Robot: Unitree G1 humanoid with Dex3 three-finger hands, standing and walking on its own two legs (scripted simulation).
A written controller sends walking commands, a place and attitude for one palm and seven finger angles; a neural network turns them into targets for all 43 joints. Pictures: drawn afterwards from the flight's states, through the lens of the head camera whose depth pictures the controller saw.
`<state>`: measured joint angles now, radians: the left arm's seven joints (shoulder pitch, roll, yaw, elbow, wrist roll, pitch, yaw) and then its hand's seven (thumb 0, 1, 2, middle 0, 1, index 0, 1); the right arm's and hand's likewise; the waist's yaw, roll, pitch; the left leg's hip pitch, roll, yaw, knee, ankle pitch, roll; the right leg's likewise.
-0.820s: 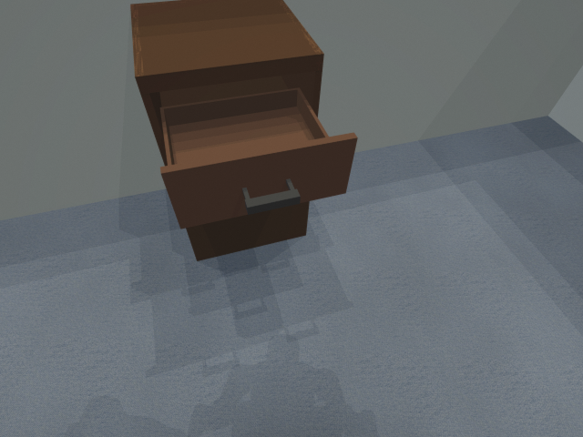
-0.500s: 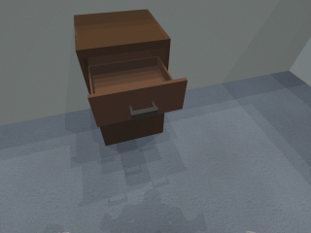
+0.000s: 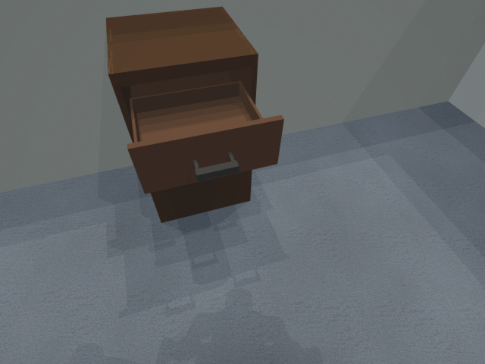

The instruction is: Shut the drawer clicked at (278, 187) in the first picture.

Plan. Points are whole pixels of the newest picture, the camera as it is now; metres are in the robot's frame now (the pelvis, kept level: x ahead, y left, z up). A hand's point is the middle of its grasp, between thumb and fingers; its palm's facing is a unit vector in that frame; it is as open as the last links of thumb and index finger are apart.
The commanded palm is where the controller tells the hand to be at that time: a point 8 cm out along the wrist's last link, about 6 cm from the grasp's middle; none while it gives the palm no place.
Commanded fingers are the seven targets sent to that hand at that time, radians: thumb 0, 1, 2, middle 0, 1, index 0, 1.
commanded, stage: look at it before walking up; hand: left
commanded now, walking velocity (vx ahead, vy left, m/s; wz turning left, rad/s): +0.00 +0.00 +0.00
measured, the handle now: (215, 165) +0.63 +0.11 -0.12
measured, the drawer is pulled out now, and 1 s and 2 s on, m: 0.29 0.29 0.29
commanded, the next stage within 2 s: turn to face it in 0.62 s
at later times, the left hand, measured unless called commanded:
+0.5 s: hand out of the picture +0.06 +0.22 -0.16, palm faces -0.02 -0.96 -0.29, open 7.4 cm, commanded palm none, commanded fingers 0.00 0.90 0.90 -0.20 -0.30 -0.20 -0.30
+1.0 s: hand out of the picture +0.04 +0.21 -0.18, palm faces +0.06 -0.96 -0.27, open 7.4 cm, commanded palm none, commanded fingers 0.00 0.90 0.90 -0.20 -0.30 -0.20 -0.30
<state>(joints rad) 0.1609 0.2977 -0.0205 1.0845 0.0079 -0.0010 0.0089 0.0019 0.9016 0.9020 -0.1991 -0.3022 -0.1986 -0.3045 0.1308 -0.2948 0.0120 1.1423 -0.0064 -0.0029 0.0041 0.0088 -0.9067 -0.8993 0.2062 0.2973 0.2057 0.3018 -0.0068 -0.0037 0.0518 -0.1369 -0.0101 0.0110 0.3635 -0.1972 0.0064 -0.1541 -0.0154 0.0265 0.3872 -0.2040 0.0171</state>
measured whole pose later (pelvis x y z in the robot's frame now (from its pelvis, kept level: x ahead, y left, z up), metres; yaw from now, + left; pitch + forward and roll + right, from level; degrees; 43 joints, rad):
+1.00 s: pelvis -0.01 +0.00 -0.01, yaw +4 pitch -1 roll +0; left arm 0.17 0.24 0.01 1.01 0.01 0.03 0.02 0.00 0.90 0.90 -0.20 -0.30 -0.20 -0.30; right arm 0.17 -0.24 -0.01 1.08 -0.01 0.04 0.00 0.01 -0.91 -0.90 0.20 0.30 0.20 0.30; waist -0.01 0.01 0.06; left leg -0.27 -0.02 -0.06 0.54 -0.26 0.00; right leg -0.24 -0.03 -0.04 0.52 -0.27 0.01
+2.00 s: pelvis +0.01 -0.02 +0.00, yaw +15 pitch +0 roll +0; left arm 0.33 0.21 0.06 1.05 0.03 0.04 -0.04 0.00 0.91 0.90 -0.19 -0.30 -0.19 -0.30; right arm 0.34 -0.12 -0.02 1.09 -0.03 -0.05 -0.03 0.01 -0.91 -0.90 0.21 0.30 0.21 0.30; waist 0.01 -0.06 0.04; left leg -0.05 0.06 0.10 0.36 -0.31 -0.03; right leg -0.53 -0.09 -0.04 0.98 -0.27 0.02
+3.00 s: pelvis +0.37 -0.11 -0.03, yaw +13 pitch +1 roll +0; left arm 0.20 0.20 0.07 1.04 0.02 -0.03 -0.02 0.00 0.91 0.90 -0.19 -0.30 -0.19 -0.30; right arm 0.42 -0.13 -0.05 1.15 -0.02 -0.01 -0.01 0.01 -0.91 -0.90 0.21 0.30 0.21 0.30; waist -0.05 -0.02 0.07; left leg -0.19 0.15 0.10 0.72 -0.49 -0.03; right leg -0.39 -0.08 -0.10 0.60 -0.21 0.01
